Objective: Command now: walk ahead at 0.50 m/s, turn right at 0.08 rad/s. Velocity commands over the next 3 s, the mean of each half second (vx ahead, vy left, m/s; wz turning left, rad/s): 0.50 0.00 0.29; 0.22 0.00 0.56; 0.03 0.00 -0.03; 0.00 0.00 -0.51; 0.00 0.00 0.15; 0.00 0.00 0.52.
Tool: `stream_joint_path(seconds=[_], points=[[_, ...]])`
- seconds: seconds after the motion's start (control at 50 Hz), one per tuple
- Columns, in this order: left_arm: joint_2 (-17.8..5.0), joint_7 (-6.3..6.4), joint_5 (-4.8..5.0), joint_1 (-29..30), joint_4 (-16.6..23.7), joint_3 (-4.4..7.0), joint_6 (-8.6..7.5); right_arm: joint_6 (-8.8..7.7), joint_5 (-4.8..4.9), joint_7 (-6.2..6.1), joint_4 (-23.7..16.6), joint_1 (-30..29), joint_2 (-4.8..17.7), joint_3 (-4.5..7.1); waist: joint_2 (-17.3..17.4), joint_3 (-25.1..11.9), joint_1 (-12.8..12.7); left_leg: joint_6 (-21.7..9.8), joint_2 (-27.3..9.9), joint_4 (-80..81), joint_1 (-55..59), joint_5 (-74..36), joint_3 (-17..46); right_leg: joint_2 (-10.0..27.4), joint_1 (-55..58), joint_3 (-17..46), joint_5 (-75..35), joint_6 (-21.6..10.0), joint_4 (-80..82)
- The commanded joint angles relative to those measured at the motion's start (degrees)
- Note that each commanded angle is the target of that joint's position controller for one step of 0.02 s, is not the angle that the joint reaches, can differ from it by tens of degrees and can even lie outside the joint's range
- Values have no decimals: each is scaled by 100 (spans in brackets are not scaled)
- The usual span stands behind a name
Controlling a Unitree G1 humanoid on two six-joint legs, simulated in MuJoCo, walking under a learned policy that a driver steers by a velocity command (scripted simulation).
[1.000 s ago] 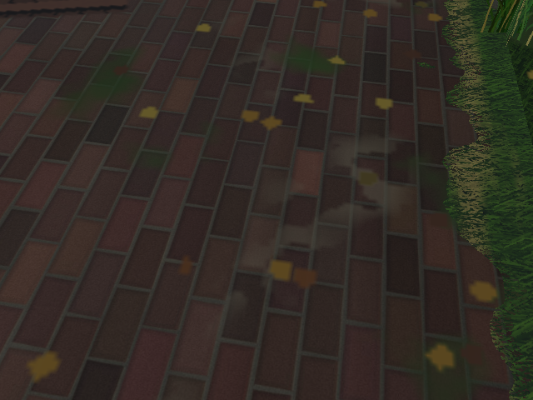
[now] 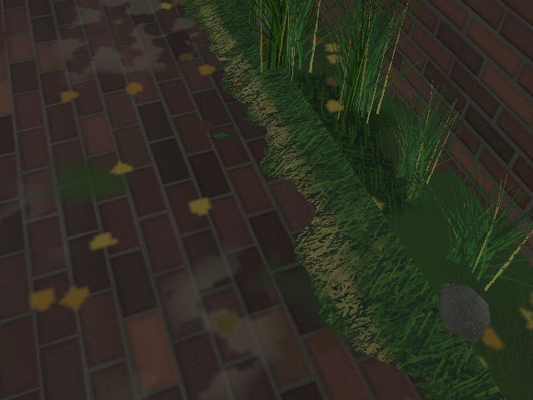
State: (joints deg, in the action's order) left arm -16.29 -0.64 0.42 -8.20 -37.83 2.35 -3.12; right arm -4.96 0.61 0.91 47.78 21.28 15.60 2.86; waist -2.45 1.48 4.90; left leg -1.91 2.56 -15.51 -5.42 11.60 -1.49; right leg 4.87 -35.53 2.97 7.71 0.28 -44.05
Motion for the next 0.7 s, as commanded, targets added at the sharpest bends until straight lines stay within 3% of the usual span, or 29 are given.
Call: stream_joint_path(seconds=[0.02,0.06,0.1,0.14,0.16,0.18,0.2,0.22,0.24,0.26,0.28,0.3,0.34,0.4,0.46,0.52,0.56,0.62,0.64,0.66,0.68,0.7], points=[[-208,-57,28,605,488,11,-133,-48,74,-27,-299,-161,1051,226,664,59,-14,-952,-1365,657,-219,-1231,864,-120,382,-181,-726,43,815],[-261,-97,55,878,600,33,-174,19,109,-30,-176,63,1075,222,673,140,20,-911,-1475,515,-52,-1257,1011,-222,491,-165,-713,6,1143],[-391,-136,65,888,636,86,-226,87,125,-59,-118,102,1165,249,734,141,-106,-814,-1606,288,150,-1329,1201,-286,721,-111,-485,-96,1448],[-604,-114,44,287,466,208,-261,138,131,-92,-111,-19,1220,256,726,-152,-548,-624,-1491,-360,55,-2017,1128,-419,1788,-226,-414,-274,1834],[-857,-57,-4,-429,268,341,-258,129,89,-91,-130,-11,1050,193,623,-648,-890,-449,-1171,-1274,-298,-2268,902,-318,2960,-174,-438,-434,1841],[-1302,22,-119,-1454,153,464,-232,97,-62,-88,-337,-101,643,35,-37,-1569,-1316,-186,-757,-3046,-1372,-881,610,842,4589,968,-489,-819,1639],[-1620,10,-146,-1662,51,518,-153,7,35,-95,-438,627,132,-113,-1538,-2240,-990,99,-72,-4787,-3215,2125,384,2032,5887,3229,605,-1616,2202],[-1055,2,-85,-1610,38,396,-142,-18,170,-101,-340,359,776,47,-923,-1823,-1166,117,-340,-5503,-3788,2113,862,1857,5460,3452,1513,-1566,2560],[-799,8,-32,-1282,26,304,-155,-17,222,-94,-455,-75,992,135,-683,-1066,-1111,82,-556,-5614,-4030,1596,815,1660,4836,2594,1409,-1354,2674],[-630,-5,-46,-921,22,244,-174,11,173,-111,-474,-274,920,138,-423,-722,-940,112,-750,-5483,-3848,1149,725,1403,4201,1997,949,-1227,2837],[-464,-25,-64,-649,-1,202,-196,58,108,-113,-495,-381,848,156,-403,-412,-792,145,-870,-5254,-3701,848,726,1210,3685,1530,523,-1175,3036],[-394,-30,-107,-478,-34,190,-237,130,105,-103,-481,-307,733,160,-461,-272,-623,173,-981,-5128,-3393,624,762,1086,3275,1135,180,-1114,3233],[-412,-24,-105,-341,-137,233,-326,250,116,-88,-507,-290,490,127,-347,-134,-475,240,-1028,-4969,-3194,403,727,1066,2888,619,-443,-1155,3500],[-590,27,-115,-370,-314,313,-375,322,68,-68,-690,-610,404,115,-123,40,-452,325,-1051,-4352,-3448,-212,768,1074,2871,3,-998,-1186,3669],[-748,78,-101,-423,-432,358,-341,285,67,46,-835,-1055,315,65,-48,144,-587,269,-988,-3295,-3269,-1122,556,925,2923,-628,-1134,-1058,3727],[-917,113,-37,-683,-584,412,-276,274,57,151,-1077,-1662,284,26,60,316,-810,144,-909,-2570,-3201,-1382,275,1018,3204,-964,-1150,-973,3716],[-996,140,15,-706,-656,438,-179,277,21,215,-1249,-1910,346,50,46,422,-819,41,-798,-2186,-3159,-1228,96,1047,3487,-1180,-2035,-846,3369],[-1223,227,126,-637,-644,503,-22,294,-32,287,-1321,-1516,630,208,-256,-72,-495,-214,-299,-2016,-2331,-572,-325,1021,3830,-1371,-4276,-592,2165],[-1240,248,167,-552,-608,509,29,303,-24,274,-1177,-891,827,330,-215,-414,-149,-359,-60,-1779,-1574,-643,-415,890,3727,-1447,-4561,-466,1285],[-1107,254,171,-553,-579,454,29,323,-33,186,-993,-150,1131,495,2,-817,248,-560,81,-1346,-381,-1370,-300,611,3177,-1551,-3922,-201,68],[-576,214,-137,-907,-445,284,-8,390,-20,21,-965,91,1669,598,1300,-1285,28,-948,-1049,-1568,1193,-3810,1216,105,1590,-1536,183,177,-1814],[-332,129,-189,-1553,-285,126,-92,347,-153,35,-1331,-334,2033,583,1946,-2447,-481,-2414,-2547,-1231,2556,-4144,4172,-893,-63,-533,3458,461,-3773]])
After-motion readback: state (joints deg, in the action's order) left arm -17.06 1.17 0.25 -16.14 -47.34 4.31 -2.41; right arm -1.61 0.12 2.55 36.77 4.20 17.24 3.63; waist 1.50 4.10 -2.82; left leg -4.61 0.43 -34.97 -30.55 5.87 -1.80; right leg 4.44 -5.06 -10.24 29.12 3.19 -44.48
